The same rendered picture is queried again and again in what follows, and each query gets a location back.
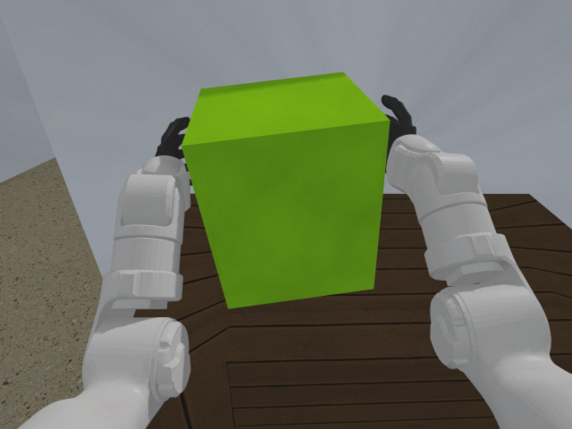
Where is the left robot hand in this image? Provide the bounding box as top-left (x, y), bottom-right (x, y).
top-left (155, 117), bottom-right (192, 186)

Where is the right robot hand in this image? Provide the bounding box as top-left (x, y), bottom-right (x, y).
top-left (382, 95), bottom-right (416, 173)

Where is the carton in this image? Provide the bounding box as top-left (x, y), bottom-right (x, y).
top-left (181, 72), bottom-right (390, 309)

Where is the right robot upper arm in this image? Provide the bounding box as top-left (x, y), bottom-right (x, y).
top-left (430, 281), bottom-right (572, 429)

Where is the left robot upper arm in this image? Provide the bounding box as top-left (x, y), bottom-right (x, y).
top-left (18, 317), bottom-right (191, 429)

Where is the pedestal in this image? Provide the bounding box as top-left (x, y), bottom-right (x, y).
top-left (133, 194), bottom-right (572, 429)

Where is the right robot forearm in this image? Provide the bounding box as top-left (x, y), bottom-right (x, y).
top-left (386, 134), bottom-right (551, 351)

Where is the left robot forearm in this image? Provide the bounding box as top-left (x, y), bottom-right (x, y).
top-left (82, 156), bottom-right (190, 387)

